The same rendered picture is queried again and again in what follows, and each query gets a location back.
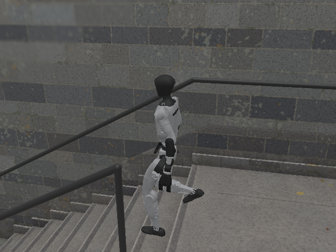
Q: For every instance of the robot right shin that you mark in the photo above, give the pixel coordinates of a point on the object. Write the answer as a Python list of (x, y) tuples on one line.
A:
[(177, 187)]

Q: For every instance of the robot left hand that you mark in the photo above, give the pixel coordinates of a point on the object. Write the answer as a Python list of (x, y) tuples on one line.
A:
[(165, 180)]

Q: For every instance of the right robot upper arm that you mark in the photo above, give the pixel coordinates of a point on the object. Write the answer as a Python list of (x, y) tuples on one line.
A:
[(179, 118)]

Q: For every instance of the robot right hand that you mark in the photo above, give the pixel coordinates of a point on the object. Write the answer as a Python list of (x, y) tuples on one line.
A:
[(157, 148)]

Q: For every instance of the left robot forearm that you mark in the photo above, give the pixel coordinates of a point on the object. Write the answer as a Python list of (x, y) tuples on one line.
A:
[(170, 151)]

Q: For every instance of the robot left foot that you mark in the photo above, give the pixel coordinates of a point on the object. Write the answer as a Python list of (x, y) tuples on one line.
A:
[(150, 230)]

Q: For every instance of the left robot upper arm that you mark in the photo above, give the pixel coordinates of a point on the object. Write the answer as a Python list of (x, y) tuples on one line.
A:
[(161, 117)]

